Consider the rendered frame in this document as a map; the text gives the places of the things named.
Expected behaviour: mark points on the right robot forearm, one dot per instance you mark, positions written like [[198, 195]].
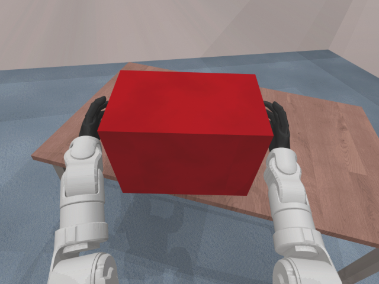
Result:
[[295, 234]]

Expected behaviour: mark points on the robot right upper arm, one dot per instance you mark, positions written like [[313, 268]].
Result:
[[290, 270]]

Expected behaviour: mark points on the carton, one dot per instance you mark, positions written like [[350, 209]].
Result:
[[185, 132]]

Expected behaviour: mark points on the left robot hand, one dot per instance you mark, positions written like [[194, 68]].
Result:
[[93, 117]]

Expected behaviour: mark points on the right robot hand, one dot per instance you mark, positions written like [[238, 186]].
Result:
[[279, 125]]

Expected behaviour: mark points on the left robot forearm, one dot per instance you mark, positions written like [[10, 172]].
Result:
[[82, 199]]

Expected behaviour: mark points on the robot left upper arm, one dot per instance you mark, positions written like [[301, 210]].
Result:
[[96, 268]]

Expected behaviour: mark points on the table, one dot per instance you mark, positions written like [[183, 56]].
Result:
[[337, 150]]

